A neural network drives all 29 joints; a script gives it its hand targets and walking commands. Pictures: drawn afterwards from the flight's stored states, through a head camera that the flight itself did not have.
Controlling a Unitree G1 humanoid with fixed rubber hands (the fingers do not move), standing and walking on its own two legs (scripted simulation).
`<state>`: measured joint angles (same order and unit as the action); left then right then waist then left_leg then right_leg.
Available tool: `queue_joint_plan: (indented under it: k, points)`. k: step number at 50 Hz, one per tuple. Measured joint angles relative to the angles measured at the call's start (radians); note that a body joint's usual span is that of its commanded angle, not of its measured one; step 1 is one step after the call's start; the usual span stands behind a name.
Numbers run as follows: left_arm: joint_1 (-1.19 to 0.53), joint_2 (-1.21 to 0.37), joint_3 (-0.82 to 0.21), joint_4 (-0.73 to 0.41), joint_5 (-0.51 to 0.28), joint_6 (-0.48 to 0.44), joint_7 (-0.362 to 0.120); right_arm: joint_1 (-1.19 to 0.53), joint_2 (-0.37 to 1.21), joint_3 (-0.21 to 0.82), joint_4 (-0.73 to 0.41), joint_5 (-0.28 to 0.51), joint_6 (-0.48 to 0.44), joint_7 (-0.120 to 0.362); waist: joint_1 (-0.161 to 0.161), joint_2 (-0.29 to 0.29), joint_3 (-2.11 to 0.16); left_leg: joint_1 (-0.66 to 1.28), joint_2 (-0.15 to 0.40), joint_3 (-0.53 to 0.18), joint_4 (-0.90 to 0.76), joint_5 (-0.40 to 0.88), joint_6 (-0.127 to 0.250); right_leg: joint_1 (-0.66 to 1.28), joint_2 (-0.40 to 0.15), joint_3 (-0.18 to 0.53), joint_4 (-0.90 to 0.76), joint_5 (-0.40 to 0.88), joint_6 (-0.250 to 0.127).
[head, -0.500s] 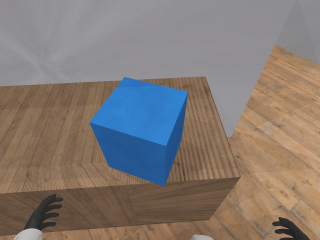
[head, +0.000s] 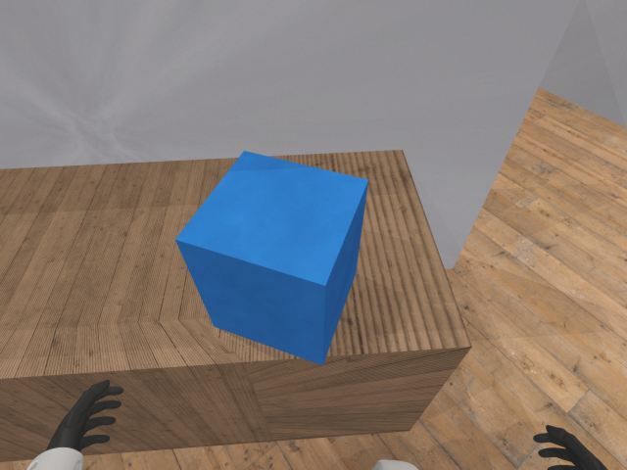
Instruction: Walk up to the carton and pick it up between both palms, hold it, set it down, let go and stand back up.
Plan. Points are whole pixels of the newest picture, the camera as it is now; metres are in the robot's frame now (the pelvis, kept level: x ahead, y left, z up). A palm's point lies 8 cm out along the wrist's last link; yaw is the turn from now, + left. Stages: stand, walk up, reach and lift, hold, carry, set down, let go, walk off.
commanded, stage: walk up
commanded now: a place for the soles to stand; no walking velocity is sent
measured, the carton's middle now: (284, 259) +0.44 +0.06 -0.04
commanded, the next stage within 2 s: reach and lift in 1.24 s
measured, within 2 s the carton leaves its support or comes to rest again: neither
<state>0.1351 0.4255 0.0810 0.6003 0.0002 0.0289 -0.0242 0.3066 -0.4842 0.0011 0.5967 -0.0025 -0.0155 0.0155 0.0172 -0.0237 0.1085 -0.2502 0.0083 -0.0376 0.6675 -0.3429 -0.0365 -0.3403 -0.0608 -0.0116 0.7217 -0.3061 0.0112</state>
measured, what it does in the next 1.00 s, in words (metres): stands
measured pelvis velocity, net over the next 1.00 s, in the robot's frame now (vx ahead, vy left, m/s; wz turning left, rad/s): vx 0.02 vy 0.00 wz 0.00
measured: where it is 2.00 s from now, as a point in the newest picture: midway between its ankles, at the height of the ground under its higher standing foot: outside the picture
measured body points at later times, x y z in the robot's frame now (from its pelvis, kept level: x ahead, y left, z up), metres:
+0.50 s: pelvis +0.01 +0.00 +0.00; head +0.03 +0.00 +0.45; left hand +0.19 +0.32 -0.05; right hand +0.13 -0.32 -0.07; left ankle +0.02 +0.16 -0.72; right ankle +0.05 -0.12 -0.72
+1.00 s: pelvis +0.02 +0.00 +0.00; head +0.04 +0.00 +0.45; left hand +0.19 +0.32 -0.05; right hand +0.14 -0.32 -0.07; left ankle +0.02 +0.16 -0.72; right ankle +0.05 -0.12 -0.72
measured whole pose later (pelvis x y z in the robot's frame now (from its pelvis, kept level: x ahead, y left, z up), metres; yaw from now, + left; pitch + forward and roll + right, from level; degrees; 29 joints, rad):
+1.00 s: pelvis +0.02 +0.00 +0.00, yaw +0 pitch -4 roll +1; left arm 0.14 0.43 0.08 0.60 0.00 0.01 -0.02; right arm 0.31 -0.48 0.00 0.60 0.00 -0.01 0.02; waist 0.02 -0.02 0.11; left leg -0.22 0.01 -0.04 0.64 -0.35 -0.04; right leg -0.31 -0.06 -0.01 0.70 -0.32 0.01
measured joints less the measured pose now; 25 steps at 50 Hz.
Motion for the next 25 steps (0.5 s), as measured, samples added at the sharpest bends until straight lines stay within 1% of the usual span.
queue_joint_plan:
  k: [13, 25]
  points:
    - [0.000, 0.000, 0.000, 0.000, 0.000, 0.000, 0.000, 0.000, 0.000, 0.000, 0.000, 0.000, 0.000, 0.000, 0.000, 0.000, 0.000, 0.001, 0.000, 0.000, -0.001, 0.001, 0.000, 0.000, 0.000, 0.000, 0.000, 0.000, 0.000]
    - [0.000, 0.000, 0.000, 0.000, 0.000, -0.018, 0.000, 0.000, 0.001, 0.000, 0.000, 0.000, 0.001, 0.011, 0.000, 0.000, 0.000, 0.009, -0.002, 0.000, -0.024, 0.000, 0.000, 0.009, -0.002, 0.000, -0.023, -0.002, 0.000]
